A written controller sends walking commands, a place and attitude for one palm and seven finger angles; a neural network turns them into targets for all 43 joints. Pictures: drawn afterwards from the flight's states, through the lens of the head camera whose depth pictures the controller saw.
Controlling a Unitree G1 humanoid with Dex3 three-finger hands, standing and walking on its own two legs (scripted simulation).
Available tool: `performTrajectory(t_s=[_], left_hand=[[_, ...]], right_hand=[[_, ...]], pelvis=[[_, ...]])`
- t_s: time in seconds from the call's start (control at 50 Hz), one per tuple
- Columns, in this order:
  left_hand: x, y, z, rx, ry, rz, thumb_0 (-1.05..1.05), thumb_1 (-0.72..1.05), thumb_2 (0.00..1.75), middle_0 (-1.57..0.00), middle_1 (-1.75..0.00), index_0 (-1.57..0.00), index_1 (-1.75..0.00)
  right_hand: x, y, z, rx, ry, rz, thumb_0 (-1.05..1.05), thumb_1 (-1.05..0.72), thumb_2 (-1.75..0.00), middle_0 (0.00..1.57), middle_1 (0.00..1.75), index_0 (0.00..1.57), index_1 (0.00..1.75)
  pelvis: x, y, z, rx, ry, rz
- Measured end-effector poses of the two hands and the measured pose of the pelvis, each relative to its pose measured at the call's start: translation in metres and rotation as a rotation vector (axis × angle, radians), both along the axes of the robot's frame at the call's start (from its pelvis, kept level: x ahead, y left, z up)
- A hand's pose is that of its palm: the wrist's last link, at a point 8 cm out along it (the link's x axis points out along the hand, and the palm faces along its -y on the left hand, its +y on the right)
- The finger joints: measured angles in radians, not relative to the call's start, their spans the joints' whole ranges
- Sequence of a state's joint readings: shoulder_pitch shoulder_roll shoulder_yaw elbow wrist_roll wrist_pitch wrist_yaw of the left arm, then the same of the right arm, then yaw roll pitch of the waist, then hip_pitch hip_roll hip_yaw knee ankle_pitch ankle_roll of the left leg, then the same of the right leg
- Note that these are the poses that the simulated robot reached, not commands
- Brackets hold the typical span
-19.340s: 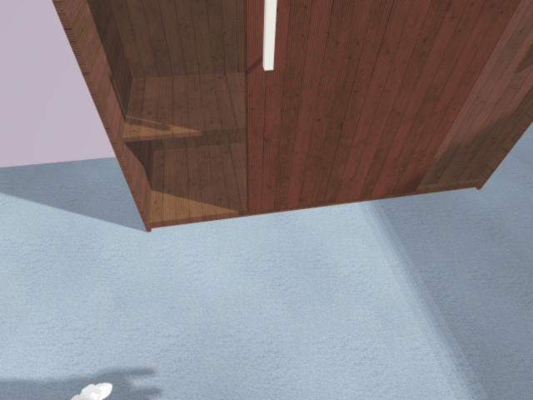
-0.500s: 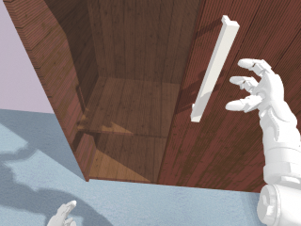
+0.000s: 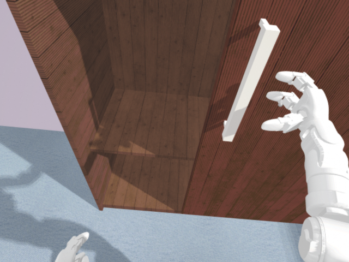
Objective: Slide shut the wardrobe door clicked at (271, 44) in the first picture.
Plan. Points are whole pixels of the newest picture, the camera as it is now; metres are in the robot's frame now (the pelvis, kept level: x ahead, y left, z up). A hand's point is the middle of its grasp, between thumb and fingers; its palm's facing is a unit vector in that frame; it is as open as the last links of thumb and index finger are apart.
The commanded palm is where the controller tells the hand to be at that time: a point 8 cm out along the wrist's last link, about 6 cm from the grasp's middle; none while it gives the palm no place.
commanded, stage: feel for the door with the fingertips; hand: right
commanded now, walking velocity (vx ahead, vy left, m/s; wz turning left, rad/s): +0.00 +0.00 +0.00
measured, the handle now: (242, 89) +0.49 -0.11 +0.18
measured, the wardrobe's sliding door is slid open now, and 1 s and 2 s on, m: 0.45 0.45 0.45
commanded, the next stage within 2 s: slide the fingers in behind the handle in 0.80 s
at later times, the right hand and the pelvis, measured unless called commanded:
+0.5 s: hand (267, 97) +0.43 -0.15 +0.20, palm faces +0.01 +1.00 -0.01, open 14.0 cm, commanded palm +0.41 -0.20 +0.19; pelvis +0.00 +0.00 +0.00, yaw +0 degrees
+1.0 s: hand (264, 93) +0.45 -0.15 +0.20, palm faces +0.00 +1.00 +0.00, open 13.8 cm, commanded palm +0.43 -0.20 +0.19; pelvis +0.00 +0.00 +0.00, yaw +1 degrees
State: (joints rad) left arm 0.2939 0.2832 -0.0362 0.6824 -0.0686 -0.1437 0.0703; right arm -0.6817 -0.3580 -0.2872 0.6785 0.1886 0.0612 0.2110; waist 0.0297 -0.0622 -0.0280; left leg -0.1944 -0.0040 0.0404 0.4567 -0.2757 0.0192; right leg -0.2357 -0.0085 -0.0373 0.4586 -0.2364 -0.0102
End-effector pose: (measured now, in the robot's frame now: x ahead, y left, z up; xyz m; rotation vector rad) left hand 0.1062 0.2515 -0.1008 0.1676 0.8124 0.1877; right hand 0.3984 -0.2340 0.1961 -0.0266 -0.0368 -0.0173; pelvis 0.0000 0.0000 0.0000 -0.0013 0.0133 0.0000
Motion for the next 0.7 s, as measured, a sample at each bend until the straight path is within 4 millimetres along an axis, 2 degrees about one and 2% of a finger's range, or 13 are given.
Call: performTrajectory(t_s=[0.28, 0.54, 0.7], left_hand=[[0.013, -0.006, 0.003, -0.014, -0.041, -0.013, 0.01, 0.91, 0.90, -0.20, -0.30, -0.20, -0.30], [0.001, -0.005, -0.001, -0.014, 0.000, -0.004, 0.01, 0.91, 0.90, -0.20, -0.30, -0.20, -0.30], [-0.012, 0.001, -0.004, 0.002, 0.037, 0.016, 0.01, 0.91, 0.90, -0.20, -0.30, -0.20, -0.30]], right_hand=[[0.006, 0.038, 0.000, 0.035, -0.005, 0.032, -0.01, 0.50, -0.30, 0.30, 1.21, 0.30, 1.20], [0.012, 0.028, 0.006, 0.020, -0.008, 0.009, -0.02, 0.50, -0.30, 0.30, 1.20, 0.30, 1.20], [0.020, 0.033, 0.002, 0.020, 0.008, 0.015, -0.01, 0.50, -0.30, 0.30, 1.21, 0.30, 1.20]], pelvis=[[-0.002, -0.001, 0.000, -0.003, -0.002, 0.004], [-0.002, 0.000, 0.000, 0.000, 0.001, 0.004], [-0.002, -0.002, 0.000, 0.001, 0.010, 0.004]])
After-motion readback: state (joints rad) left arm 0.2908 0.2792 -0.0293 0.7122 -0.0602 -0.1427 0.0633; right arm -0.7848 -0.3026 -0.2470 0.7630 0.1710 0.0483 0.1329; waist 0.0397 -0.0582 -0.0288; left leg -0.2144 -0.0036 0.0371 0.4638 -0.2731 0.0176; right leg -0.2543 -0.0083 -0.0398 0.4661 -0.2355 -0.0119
